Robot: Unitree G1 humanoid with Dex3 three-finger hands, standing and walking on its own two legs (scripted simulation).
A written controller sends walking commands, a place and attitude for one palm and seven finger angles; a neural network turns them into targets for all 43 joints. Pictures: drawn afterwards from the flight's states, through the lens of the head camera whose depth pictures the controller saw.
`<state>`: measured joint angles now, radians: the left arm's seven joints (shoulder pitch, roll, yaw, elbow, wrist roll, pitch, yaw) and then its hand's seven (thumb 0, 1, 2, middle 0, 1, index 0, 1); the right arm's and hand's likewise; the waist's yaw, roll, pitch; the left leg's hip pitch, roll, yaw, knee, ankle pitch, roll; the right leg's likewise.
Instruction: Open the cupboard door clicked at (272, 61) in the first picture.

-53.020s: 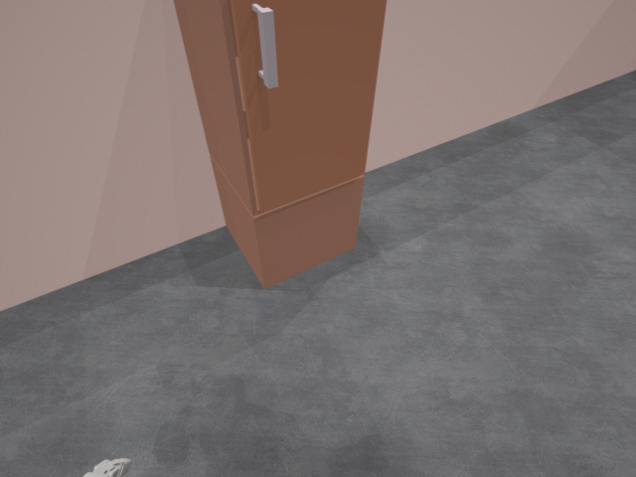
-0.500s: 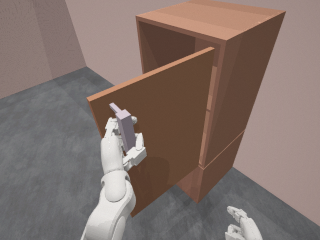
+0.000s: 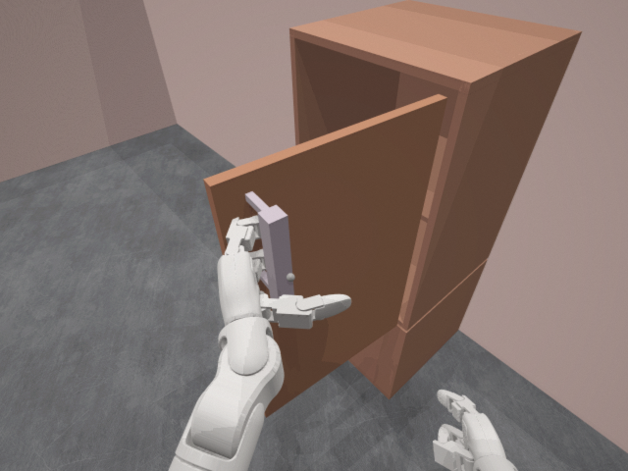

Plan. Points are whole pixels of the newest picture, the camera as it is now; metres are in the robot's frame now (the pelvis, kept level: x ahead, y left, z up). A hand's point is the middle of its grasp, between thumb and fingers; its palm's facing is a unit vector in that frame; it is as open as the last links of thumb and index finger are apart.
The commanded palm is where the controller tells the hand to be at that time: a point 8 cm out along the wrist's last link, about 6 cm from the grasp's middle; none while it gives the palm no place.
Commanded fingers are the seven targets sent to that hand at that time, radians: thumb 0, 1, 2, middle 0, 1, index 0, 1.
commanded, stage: open thumb and fingers to let go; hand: left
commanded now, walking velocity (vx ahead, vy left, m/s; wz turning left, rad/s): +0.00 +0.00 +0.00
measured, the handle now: (268, 252) +0.33 +0.10 +0.15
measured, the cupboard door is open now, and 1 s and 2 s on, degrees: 85 87 87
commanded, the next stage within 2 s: slide the hand sideways off the handle in 0.28 s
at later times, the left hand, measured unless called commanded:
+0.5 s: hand (293, 294) +0.27 +0.06 +0.15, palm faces +0.05 -1.00 -0.05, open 15.8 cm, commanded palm +0.24 +0.09 +0.14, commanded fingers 0.00 -0.50 0.30 -0.15 -0.30 -0.15 -0.30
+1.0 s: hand (275, 318) +0.24 +0.07 +0.14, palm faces -0.08 -1.00 -0.01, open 16.3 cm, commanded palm +0.20 +0.13 +0.14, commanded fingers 0.00 -0.50 0.30 -0.15 -0.30 -0.15 -0.30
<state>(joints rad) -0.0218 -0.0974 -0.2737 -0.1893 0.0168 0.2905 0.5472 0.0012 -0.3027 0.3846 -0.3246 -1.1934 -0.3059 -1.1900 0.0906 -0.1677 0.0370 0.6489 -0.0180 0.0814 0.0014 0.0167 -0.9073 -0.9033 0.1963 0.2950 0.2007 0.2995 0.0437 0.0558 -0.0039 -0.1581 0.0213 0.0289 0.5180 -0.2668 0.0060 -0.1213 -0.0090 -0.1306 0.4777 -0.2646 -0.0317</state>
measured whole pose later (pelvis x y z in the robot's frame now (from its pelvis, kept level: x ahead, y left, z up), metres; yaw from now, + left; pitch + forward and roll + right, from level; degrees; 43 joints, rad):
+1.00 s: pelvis +0.00 +0.00 +0.00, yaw -2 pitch -5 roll +0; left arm 0.22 0.08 -0.19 -0.41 -0.10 0.24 0.06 -0.01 -0.50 0.30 -0.16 -0.31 -0.15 -0.30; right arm 0.15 -0.19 0.08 0.51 0.02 0.08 -0.01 0.02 -0.91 -0.90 0.20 0.30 0.20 0.30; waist 0.04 0.05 -0.01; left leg -0.14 0.02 0.05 0.50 -0.26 0.01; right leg -0.13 -0.01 -0.10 0.48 -0.26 -0.03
